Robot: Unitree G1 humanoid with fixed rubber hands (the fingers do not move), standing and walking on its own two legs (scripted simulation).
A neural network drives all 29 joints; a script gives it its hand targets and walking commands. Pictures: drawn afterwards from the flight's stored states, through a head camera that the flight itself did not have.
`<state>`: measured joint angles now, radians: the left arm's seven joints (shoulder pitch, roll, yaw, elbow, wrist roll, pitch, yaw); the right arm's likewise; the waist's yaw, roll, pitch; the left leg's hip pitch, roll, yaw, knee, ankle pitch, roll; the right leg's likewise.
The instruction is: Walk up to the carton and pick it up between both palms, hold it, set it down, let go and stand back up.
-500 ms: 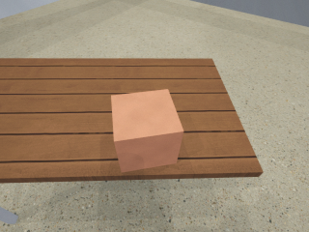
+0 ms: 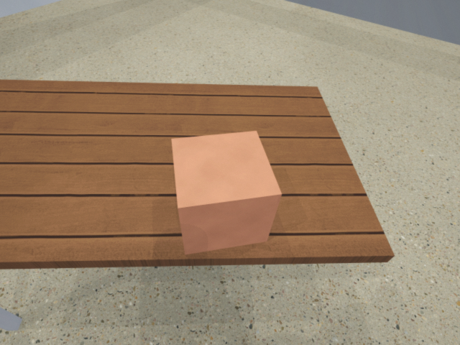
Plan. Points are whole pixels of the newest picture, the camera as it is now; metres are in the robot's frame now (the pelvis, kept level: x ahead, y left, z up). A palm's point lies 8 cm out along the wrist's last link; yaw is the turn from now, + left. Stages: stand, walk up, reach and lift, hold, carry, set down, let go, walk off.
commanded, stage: stand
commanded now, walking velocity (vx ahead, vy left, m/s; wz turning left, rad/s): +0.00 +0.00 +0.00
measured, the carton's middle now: (221, 192) +0.42 +0.03 +0.00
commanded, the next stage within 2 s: none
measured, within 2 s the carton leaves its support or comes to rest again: neither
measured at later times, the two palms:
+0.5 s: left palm out of the picture -0.03 +0.21 -0.16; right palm out of the picture -0.06 -0.17 -0.14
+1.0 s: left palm out of the picture -0.02 +0.22 -0.16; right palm out of the picture -0.06 -0.16 -0.14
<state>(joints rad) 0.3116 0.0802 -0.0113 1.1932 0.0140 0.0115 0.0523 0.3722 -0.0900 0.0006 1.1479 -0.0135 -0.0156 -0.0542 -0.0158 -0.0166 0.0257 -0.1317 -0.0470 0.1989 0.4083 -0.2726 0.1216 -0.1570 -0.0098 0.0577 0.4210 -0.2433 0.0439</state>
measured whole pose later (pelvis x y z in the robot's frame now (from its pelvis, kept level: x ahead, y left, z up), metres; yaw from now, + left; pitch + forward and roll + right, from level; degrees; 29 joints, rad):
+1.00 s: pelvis +0.01 +0.03 +0.00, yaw +0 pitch -1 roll -1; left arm 0.29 0.09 0.01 1.20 0.01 0.03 0.05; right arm 0.40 -0.07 0.00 1.14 -0.01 -0.03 -0.06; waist -0.03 -0.02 0.03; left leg -0.12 -0.09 0.22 0.38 -0.28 0.16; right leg -0.16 -0.06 0.02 0.43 -0.25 0.07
